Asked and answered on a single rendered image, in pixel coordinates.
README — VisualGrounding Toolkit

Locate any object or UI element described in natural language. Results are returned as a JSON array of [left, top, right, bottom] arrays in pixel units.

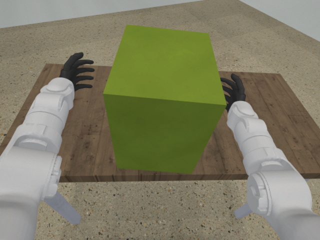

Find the right robot upper arm
[[246, 169, 320, 240]]

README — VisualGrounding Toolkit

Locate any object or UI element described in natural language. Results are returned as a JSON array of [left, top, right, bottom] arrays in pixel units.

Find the robot left hand
[[59, 52, 95, 92]]

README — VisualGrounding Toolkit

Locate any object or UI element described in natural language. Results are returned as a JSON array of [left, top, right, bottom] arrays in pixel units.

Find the table
[[0, 63, 320, 224]]

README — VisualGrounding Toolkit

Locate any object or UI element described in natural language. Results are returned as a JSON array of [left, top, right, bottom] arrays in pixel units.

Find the robot right hand
[[220, 73, 246, 113]]

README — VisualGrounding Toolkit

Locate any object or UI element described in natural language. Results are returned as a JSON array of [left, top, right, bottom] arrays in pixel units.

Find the left robot upper arm
[[0, 146, 62, 240]]

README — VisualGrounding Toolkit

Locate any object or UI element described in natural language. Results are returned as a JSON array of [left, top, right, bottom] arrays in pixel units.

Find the robot left forearm
[[0, 77, 75, 169]]

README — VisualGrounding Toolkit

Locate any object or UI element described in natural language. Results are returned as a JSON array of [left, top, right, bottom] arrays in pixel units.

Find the carton
[[103, 24, 227, 174]]

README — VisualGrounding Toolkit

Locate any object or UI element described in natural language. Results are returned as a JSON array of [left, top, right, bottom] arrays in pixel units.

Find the robot right forearm
[[226, 101, 312, 208]]

